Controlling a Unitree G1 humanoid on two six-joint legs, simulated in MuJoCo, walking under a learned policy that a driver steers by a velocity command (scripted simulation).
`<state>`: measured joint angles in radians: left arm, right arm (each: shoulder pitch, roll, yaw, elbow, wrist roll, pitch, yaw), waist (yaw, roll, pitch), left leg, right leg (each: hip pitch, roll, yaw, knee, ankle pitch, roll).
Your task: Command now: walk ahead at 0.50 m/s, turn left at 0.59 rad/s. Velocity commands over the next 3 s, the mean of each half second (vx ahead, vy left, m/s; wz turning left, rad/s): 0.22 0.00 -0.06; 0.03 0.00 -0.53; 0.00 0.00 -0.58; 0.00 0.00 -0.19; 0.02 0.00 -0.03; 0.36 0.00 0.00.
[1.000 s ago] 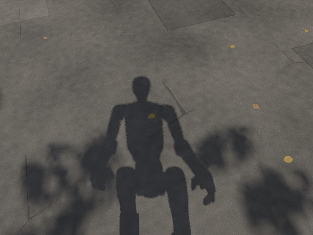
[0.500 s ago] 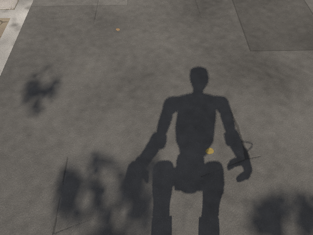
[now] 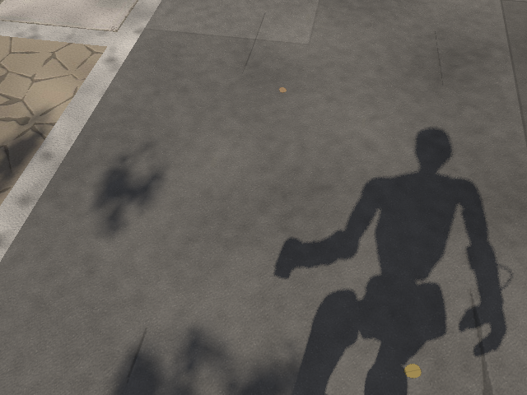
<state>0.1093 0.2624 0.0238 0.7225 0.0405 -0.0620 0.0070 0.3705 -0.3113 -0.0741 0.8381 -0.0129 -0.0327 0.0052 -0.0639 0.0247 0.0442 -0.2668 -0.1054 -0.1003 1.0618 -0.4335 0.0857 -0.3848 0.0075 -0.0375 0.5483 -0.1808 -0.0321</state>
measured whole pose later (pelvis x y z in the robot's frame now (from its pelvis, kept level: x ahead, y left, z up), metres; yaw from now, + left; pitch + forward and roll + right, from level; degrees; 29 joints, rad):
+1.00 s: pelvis +0.13 -0.02 +0.02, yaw -24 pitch +1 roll +2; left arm 0.24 0.28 0.06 0.74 0.00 0.05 0.00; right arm 0.20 -0.30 -0.07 0.79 -0.02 0.06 -0.02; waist 0.00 0.03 0.05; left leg -0.49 0.01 -0.02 1.00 -0.36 -0.05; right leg -0.24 0.08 0.08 0.43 -0.19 -0.08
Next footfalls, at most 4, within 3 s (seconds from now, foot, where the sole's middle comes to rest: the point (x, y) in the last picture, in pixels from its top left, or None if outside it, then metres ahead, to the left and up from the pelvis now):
0.34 left None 0.26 0.10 -0.77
0.74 right None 0.15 -0.10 -0.77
1.26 left None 0.22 0.07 -0.77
1.68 right None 0.06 -0.07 -0.77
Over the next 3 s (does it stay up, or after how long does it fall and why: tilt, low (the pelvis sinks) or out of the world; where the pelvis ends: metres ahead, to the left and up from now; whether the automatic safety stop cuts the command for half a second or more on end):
stays up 0.20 -0.11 0.01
